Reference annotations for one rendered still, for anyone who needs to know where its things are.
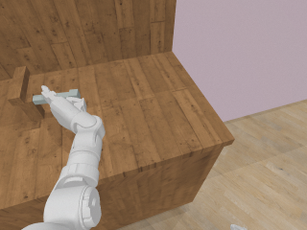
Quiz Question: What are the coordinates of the left robot forearm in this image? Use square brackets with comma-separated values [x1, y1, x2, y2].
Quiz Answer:
[43, 111, 106, 222]

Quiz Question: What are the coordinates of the tap lever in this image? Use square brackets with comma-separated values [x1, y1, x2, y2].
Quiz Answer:
[33, 89, 81, 104]

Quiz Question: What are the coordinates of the counter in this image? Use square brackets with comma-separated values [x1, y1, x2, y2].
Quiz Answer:
[0, 0, 235, 230]

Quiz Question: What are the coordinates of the left robot hand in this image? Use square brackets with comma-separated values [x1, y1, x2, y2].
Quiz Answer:
[41, 85, 86, 130]

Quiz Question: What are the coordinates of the robot left upper arm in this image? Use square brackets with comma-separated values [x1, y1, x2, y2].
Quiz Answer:
[21, 185, 102, 230]

